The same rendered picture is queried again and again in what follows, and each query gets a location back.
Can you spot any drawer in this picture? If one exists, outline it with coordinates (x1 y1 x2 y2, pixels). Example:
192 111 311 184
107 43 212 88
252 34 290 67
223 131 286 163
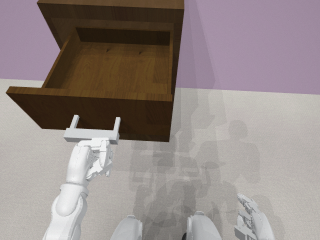
6 25 173 136

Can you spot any left robot forearm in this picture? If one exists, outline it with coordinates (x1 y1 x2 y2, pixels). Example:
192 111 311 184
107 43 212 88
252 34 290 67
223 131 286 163
42 183 89 240

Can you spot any left robot thigh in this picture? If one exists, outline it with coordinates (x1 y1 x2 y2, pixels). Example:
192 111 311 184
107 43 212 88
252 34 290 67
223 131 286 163
110 218 143 240

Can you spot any cabinet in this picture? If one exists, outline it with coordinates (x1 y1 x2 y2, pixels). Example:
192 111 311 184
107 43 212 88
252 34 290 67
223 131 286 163
37 0 185 142

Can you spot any robot right hand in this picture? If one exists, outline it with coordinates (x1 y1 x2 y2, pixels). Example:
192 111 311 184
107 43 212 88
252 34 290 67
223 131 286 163
234 193 275 240

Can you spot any right robot shin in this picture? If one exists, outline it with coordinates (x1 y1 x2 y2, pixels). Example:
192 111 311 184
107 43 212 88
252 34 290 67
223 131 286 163
194 211 204 216

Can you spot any handle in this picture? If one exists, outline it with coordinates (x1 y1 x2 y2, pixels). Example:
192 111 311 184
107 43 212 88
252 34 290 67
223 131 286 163
63 115 121 145

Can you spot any robot left hand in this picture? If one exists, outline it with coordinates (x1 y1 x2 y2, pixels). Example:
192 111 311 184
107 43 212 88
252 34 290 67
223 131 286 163
66 137 114 188

